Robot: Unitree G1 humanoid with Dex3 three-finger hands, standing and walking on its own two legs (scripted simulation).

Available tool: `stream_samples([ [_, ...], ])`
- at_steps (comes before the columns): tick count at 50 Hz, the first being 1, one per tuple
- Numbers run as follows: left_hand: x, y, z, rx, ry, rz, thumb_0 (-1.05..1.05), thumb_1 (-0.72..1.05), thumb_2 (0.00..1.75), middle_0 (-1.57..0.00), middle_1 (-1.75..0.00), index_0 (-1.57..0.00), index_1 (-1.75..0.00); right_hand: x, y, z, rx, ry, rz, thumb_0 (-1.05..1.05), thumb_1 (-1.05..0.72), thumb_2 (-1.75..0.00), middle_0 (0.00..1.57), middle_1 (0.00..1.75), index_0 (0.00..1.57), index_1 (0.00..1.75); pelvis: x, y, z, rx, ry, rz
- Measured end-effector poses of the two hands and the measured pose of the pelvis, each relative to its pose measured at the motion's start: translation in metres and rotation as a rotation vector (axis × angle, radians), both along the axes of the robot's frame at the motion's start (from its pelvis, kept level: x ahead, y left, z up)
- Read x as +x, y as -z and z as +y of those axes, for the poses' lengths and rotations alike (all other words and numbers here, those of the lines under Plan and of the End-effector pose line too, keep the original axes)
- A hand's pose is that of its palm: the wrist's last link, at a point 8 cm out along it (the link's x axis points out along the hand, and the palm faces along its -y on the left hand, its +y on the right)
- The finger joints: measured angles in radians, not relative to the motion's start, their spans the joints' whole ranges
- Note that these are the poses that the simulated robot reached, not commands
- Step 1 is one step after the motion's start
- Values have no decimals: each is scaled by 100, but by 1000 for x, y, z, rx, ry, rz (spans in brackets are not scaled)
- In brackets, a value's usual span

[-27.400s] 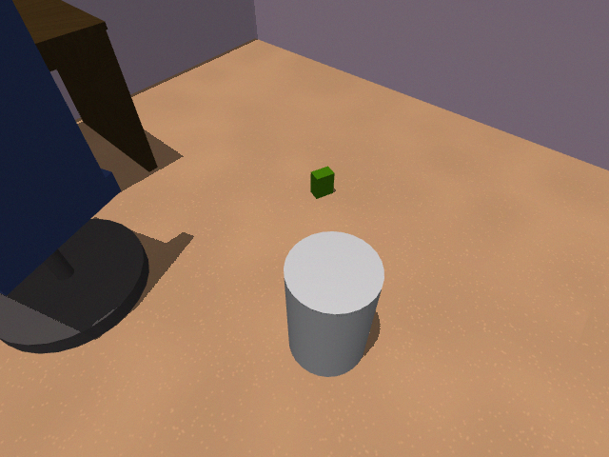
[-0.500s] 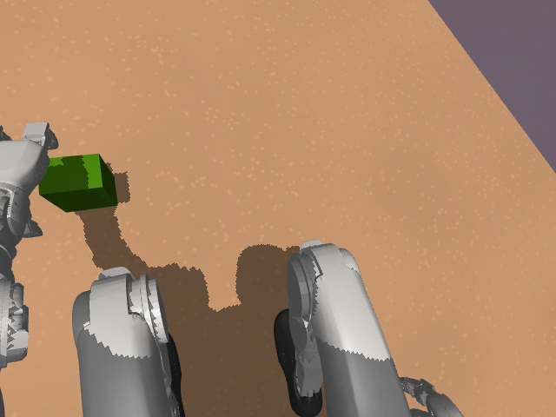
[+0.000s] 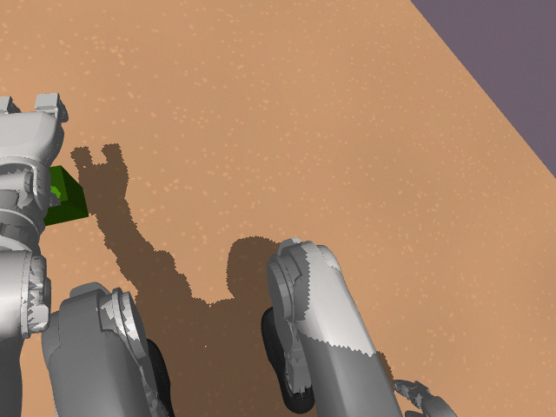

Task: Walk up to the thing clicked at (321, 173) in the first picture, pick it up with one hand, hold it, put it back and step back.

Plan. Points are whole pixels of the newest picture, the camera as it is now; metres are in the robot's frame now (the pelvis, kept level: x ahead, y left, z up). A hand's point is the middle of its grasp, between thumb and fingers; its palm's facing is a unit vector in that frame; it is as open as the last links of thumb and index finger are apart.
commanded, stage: approach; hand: left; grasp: from above
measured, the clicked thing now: (46, 199) +0.49 +0.28 -0.28
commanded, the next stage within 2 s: close in in 0.18 s
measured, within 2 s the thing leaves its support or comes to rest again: neither
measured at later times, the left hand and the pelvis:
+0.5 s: hand (23, 201) +0.46 +0.27 -0.18, palm faces -0.45 -0.05 -0.89, open 13.6 cm; pelvis +0.00 +0.00 -0.01, yaw +0 degrees
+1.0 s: hand (44, 202) +0.47 +0.27 -0.23, palm faces -0.48 -0.08 -0.87, open 13.7 cm; pelvis +0.00 +0.00 -0.03, yaw -2 degrees
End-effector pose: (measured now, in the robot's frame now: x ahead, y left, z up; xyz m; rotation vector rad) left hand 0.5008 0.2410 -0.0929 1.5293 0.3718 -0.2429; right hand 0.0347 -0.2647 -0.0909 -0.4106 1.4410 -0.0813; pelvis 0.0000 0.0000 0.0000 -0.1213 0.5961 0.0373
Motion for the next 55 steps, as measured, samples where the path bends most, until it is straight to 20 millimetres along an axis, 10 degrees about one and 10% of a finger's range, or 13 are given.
stream_samples([
  [15,-37,16,51,-1,-96,183,1,-48,103,-12,-106,-12,-106,-6,8,1,22,-18,42,1,-91,-89,20,30,20,30,-4,3,-2,6,-2,-34],
  [29,-34,30,30,-17,17,59,0,-45,105,-12,-106,-13,-106,27,3,1,-31,-82,-36,0,-91,-89,20,30,20,30,-2,9,5,-19,-9,-30],
  [55,-23,87,29,-39,-24,86,0,-46,103,-12,-98,-12,-100,-10,17,14,36,-101,81,1,-90,-89,20,30,20,30,8,33,2,-32,25,-47],
])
